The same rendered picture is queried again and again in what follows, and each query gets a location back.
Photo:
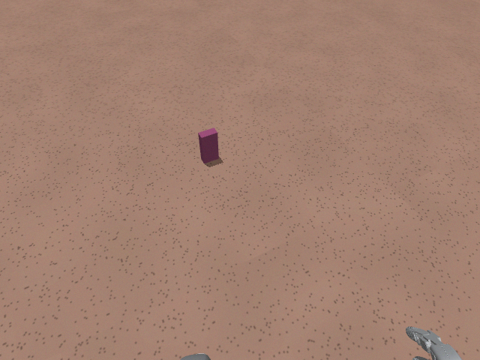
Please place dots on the right robot hand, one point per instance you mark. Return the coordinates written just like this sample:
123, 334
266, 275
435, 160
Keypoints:
432, 344

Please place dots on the carton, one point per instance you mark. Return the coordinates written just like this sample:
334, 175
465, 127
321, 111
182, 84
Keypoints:
208, 143

